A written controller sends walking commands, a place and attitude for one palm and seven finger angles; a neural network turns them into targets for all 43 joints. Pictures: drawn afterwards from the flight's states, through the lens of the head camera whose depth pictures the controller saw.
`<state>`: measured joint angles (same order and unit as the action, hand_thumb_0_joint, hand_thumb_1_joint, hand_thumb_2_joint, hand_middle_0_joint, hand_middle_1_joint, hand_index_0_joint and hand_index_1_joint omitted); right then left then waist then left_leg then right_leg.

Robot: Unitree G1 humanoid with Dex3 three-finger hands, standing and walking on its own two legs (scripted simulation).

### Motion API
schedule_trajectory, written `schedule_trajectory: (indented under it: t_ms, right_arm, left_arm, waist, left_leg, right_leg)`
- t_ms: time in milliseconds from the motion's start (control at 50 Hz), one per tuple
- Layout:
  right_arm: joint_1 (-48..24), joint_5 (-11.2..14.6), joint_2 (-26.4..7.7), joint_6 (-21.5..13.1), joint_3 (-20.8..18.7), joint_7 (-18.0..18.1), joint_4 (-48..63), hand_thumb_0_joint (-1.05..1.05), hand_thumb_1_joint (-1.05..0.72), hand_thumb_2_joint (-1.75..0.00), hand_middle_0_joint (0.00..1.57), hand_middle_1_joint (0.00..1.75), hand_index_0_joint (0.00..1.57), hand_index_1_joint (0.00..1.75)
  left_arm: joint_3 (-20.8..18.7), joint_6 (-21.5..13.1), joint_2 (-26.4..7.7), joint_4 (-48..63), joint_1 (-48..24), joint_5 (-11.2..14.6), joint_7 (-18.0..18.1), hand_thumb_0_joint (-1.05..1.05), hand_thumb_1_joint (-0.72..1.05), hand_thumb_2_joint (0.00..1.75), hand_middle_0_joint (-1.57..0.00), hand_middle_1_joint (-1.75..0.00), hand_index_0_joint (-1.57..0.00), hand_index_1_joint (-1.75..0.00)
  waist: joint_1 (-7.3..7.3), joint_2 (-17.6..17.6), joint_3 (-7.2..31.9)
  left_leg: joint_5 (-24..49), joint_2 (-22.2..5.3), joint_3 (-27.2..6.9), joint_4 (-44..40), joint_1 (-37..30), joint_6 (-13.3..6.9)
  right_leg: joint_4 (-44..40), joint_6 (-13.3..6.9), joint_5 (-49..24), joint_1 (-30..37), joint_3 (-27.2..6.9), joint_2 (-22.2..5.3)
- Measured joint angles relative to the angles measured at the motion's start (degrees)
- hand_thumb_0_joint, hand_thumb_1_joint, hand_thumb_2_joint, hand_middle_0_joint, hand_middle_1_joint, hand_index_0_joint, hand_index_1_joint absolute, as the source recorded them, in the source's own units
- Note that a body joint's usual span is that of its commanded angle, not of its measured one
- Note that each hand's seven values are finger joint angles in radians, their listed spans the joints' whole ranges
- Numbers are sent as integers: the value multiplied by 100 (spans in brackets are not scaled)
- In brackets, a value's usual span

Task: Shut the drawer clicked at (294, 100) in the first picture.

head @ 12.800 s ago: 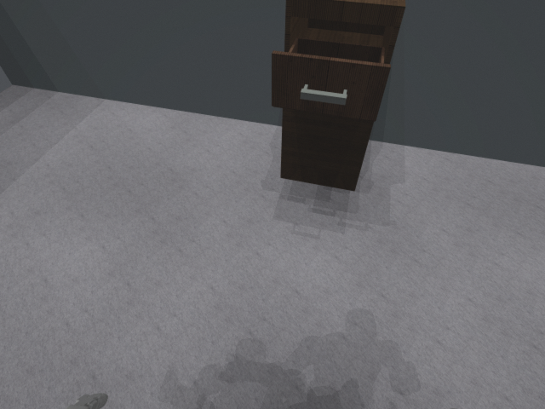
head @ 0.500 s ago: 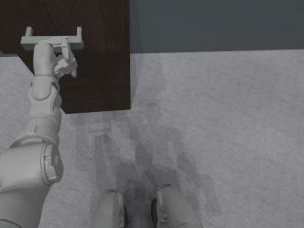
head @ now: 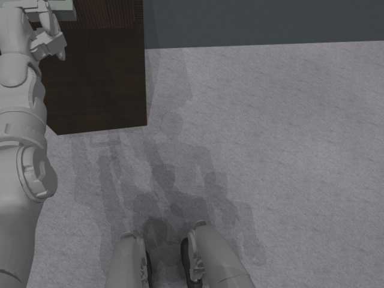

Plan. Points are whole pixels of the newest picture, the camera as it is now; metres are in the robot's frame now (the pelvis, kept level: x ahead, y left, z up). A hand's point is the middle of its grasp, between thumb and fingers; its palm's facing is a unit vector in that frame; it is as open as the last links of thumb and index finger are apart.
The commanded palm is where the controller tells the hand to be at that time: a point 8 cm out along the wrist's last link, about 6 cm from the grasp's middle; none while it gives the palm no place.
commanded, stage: push the drawer shut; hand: left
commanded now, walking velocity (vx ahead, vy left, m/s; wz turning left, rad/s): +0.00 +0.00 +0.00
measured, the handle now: (32, 2) +0.65 +0.21 +0.07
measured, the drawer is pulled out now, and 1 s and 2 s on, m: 0.03 0.00 0.00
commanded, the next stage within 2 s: pull the fist back off the drawer in 0.46 s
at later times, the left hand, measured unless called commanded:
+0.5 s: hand (53, 21) +0.61 +0.18 +0.07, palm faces +0.05 -1.00 -0.04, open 3.1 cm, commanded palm +0.64 +0.16 +0.07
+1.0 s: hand (55, 23) +0.61 +0.17 +0.06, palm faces +0.03 -1.00 -0.03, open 3.0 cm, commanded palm +0.60 +0.17 +0.07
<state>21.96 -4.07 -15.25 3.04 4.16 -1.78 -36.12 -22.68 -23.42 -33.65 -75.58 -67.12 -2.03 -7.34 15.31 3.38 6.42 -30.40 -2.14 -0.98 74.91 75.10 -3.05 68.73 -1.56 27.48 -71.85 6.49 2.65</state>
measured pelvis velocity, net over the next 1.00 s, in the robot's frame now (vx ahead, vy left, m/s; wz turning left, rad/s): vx -0.02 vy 0.00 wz -0.03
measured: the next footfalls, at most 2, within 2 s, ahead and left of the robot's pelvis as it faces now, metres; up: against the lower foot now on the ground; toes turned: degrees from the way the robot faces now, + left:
none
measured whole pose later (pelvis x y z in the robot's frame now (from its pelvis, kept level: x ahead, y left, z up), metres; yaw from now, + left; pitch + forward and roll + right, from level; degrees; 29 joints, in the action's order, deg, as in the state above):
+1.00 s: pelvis -0.02 +0.00 -0.02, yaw -2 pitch +33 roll -8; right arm 24.3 -4.7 -14.7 0.4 6.8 -1.9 -35.5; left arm -21.3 -15.2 -42.3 -76.7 -78.8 -4.8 -8.4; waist 18.9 3.4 4.6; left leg -29.2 -2.7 -2.4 78.4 83.1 -3.3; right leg 70.6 -1.5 25.6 -78.9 7.8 3.2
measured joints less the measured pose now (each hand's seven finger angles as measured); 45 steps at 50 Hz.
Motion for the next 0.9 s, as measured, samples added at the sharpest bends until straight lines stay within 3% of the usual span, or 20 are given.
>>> schedule_trajectory:
  t_ms: [180,260,620,900]
  right_arm:
    - [91,-57,12,26,55,-36,14,0,-90,-90,21,30,20,30]
    - [188,-74,37,44,100,-49,6,0,-90,-90,21,30,20,30]
    - [168,-150,67,-251,206,-4,-171,0,-90,-90,21,30,20,30]
    - [214,-96,8,-298,280,14,37,0,-90,-90,21,30,20,30]
  left_arm:
    - [-8,281,-332,-75,-551,-140,33,3,78,92,-140,-160,-140,-160]
    - [-17,321,-406,-139,-689,-208,-58,0,73,94,-140,-160,-140,-160]
    - [481,662,-688,-345,-1326,-285,208,5,66,97,-140,-160,-140,-160]
    - [273,791,-955,-354,-1363,-363,-39,2,68,96,-140,-160,-140,-160]
  waist:
    - [168,29,-57]
    - [168,25,-79]
    - [397,-31,-115]
    - [438,-2,-162]
  left_leg:
    - [-27,-14,-41,130,316,-18]
    - [-27,-10,-67,154,384,-21]
    - [166,49,-268,219,730,29]
    - [152,-33,-200,348,843,-1]
  right_leg:
    - [63,20,-3,-277,39,16]
    - [68,22,-5,-327,63,14]
    - [69,-31,-154,-567,264,-32]
    - [181,-22,-194,-718,196,37]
